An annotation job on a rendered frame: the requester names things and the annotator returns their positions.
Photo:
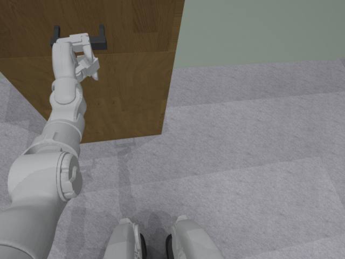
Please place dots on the right robot shin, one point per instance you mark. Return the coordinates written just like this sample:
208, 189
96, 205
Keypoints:
179, 255

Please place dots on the cabinet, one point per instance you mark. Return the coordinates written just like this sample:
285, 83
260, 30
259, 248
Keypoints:
127, 101

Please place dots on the robot left upper arm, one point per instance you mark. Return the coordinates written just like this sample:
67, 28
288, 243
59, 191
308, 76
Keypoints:
40, 187

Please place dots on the handle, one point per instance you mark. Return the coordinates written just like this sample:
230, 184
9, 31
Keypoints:
97, 42

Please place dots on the left robot hand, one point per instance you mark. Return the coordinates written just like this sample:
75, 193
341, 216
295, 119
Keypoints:
66, 65

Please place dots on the drawer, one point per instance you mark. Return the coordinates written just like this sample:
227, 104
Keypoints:
131, 26

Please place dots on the robot left forearm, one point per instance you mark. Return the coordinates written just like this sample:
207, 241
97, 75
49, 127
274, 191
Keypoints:
65, 126

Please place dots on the right robot thigh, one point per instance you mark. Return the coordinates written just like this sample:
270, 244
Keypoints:
189, 236

